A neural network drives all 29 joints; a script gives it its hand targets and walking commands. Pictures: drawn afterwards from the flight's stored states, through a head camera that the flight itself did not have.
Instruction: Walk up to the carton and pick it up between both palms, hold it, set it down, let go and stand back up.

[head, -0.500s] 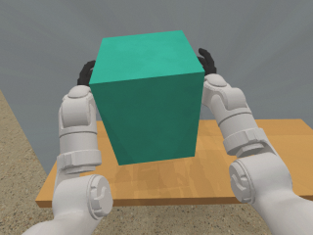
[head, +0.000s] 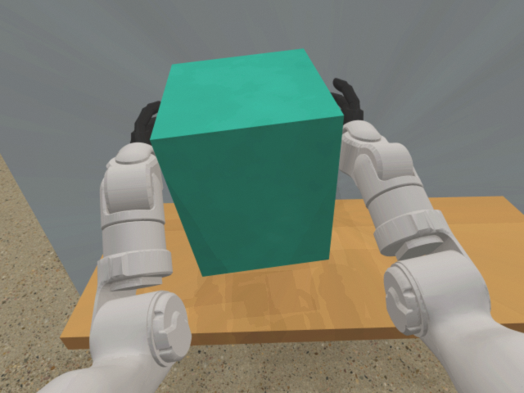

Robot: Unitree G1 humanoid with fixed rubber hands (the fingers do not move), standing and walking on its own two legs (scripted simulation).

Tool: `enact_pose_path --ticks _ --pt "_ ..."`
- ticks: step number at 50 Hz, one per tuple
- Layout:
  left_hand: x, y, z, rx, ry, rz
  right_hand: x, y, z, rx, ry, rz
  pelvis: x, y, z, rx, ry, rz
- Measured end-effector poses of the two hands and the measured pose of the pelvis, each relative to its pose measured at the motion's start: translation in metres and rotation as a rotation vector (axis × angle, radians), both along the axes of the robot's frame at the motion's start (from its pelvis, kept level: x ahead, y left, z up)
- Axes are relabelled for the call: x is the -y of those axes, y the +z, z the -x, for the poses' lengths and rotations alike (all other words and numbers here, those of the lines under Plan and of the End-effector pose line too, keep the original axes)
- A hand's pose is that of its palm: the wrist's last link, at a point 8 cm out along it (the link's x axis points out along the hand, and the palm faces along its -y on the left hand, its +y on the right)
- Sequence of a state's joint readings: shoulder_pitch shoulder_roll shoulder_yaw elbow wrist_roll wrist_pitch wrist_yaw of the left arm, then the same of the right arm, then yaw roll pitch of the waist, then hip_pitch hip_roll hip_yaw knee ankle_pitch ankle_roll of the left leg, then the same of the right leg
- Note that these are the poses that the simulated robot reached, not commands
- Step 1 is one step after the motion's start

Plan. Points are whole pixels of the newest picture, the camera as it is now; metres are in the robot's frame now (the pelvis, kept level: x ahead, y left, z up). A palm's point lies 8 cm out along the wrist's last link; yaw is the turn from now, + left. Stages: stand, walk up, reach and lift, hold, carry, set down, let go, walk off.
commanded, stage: hold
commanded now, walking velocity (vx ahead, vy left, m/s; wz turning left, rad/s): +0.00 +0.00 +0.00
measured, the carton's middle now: (252, 164) +0.38 +0.00 +0.23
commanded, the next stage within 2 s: none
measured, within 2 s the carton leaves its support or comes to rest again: neither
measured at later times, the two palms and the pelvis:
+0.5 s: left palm (147, 154) +0.37 +0.14 +0.26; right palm (350, 131) +0.37 -0.15 +0.28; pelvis +0.00 +0.00 +0.00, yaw +0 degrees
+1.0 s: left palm (145, 154) +0.37 +0.15 +0.26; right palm (347, 129) +0.38 -0.14 +0.29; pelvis +0.00 +0.00 +0.00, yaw +0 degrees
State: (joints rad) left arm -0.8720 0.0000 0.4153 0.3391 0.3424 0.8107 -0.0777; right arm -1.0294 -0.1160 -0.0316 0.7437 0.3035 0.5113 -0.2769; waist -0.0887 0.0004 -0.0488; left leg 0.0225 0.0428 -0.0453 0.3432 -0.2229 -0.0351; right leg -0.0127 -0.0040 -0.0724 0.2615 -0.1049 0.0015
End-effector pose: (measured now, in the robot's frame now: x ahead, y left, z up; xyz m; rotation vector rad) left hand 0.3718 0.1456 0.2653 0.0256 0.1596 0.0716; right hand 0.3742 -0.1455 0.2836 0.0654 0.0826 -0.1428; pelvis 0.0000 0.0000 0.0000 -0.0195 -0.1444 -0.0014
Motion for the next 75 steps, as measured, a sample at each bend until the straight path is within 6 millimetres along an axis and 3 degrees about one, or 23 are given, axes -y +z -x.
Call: enact_pose_path --ticks 75 --pt "-0.0002 -0.0033 -0.003 -0.007 -0.004 0.006 -0.0004 -0.0014 -0.0017 -0.011 -0.004 0.0 0.0005 0.0 0.0015 -0.01 0.001 0.0"
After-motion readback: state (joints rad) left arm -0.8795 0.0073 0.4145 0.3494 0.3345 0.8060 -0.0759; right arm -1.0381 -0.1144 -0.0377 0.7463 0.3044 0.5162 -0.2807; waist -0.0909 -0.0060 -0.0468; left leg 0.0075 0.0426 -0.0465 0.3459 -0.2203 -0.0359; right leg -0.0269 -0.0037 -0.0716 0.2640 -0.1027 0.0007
